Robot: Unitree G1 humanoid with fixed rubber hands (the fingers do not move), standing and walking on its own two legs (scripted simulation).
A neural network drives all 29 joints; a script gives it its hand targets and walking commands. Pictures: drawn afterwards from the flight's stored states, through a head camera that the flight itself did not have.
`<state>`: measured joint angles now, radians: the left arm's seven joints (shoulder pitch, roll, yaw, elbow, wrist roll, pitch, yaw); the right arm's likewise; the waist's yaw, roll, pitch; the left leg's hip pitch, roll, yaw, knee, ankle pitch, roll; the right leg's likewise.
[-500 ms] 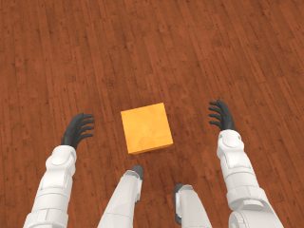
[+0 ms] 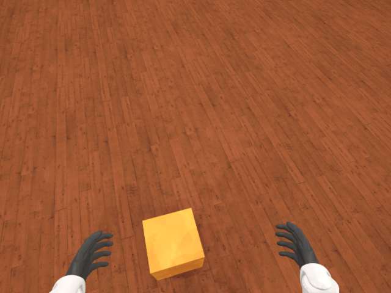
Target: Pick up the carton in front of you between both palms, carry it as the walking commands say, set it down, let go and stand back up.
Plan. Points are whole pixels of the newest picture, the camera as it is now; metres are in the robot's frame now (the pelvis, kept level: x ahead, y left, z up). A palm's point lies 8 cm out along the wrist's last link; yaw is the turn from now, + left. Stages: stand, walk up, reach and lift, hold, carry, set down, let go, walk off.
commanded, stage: let go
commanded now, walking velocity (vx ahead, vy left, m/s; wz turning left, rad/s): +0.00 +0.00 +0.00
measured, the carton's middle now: (174, 245) +0.33 +0.09 -0.65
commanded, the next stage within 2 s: stand in 0.48 s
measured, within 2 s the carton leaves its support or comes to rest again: neither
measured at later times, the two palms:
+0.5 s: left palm (65, 284) +0.14 +0.25 -0.06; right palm (312, 286) +0.14 -0.22 -0.06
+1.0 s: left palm out of the picture +0.11 +0.31 -0.11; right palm out of the picture +0.09 -0.27 -0.08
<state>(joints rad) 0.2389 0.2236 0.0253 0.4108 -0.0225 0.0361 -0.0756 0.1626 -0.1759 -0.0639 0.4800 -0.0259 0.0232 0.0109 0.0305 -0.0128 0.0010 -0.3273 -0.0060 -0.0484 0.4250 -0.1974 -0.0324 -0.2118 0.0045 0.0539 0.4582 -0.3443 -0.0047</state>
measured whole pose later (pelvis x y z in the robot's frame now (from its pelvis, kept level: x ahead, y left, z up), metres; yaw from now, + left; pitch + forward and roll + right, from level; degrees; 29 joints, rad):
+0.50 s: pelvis -0.02 +0.00 +0.00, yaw +0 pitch -4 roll +1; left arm 0.26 0.24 0.05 0.33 0.03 0.22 -0.02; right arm 0.23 -0.18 -0.04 0.49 -0.01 0.09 0.03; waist 0.02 -0.04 0.04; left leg -0.18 -0.01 -0.05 0.45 -0.21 -0.03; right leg -0.05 0.00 0.05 0.47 -0.35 0.00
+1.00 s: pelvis -0.01 +0.03 +0.00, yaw -2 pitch -1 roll +0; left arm 0.24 0.36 0.02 0.75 0.04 0.00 0.02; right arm 0.17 -0.32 -0.03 0.83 -0.04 0.01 -0.01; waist -0.01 -0.06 0.01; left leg -0.25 0.00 -0.01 0.54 -0.27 0.01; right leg -0.10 0.00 0.10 0.48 -0.35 0.03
